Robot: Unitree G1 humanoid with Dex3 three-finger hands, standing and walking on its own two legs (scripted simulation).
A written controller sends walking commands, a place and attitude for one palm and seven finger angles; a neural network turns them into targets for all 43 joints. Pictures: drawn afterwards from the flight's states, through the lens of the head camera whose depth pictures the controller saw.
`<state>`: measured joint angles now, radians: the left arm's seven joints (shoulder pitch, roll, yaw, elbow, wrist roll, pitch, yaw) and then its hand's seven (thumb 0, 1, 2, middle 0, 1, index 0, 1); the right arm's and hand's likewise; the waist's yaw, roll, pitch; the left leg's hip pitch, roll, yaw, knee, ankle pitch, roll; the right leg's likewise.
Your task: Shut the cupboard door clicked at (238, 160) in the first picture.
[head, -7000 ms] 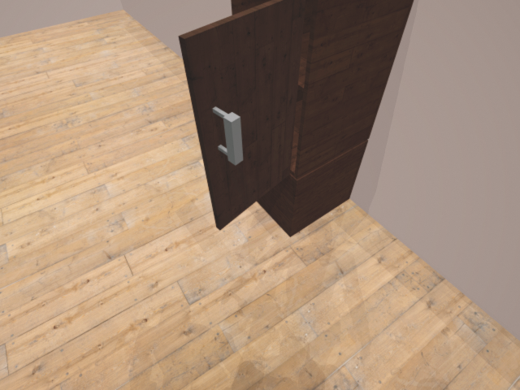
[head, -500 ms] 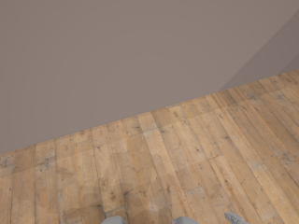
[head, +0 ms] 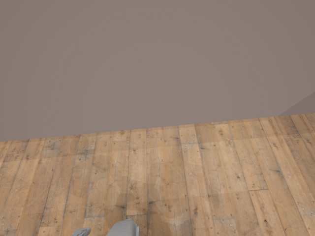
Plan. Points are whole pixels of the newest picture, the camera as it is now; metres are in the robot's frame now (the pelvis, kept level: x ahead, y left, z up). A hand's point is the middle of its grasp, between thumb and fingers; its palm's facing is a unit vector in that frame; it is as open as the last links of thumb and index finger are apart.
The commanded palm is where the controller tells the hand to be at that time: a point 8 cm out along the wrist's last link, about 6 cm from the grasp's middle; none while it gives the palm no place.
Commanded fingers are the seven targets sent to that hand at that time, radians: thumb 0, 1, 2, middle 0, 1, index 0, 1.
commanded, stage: walk to a spot facing it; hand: left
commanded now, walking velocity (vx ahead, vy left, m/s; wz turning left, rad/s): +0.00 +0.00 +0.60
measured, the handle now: out of the picture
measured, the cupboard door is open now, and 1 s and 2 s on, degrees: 100 100 100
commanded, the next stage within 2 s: none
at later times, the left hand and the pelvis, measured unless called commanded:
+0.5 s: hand out of the picture +0.07 +0.22 -0.16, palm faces +0.28 -0.91 -0.30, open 7.4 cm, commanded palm none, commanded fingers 0.00 0.90 0.90 -0.20 -0.30 -0.20 -0.30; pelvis +0.02 -0.02 -0.01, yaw +17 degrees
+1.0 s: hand out of the picture -0.01 +0.22 -0.17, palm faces +0.58 -0.78 -0.22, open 7.4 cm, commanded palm none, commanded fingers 0.00 0.90 0.90 -0.20 -0.30 -0.20 -0.30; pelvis +0.06 +0.00 +0.00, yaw +35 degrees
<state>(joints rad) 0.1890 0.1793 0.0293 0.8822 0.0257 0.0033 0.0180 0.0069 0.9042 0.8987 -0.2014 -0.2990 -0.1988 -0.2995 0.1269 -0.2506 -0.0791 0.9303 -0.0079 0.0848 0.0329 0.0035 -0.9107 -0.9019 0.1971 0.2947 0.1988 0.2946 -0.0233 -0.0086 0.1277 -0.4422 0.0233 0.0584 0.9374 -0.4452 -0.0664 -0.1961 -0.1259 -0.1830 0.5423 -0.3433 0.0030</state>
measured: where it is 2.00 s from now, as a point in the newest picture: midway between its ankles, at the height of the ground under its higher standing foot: (119, 202)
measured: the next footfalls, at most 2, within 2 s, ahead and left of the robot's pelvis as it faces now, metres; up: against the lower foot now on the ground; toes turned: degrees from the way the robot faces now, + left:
left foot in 0.12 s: +0.04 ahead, +0.13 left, +0.00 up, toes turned +10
right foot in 0.48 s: +0.10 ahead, -0.13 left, +0.00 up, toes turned +13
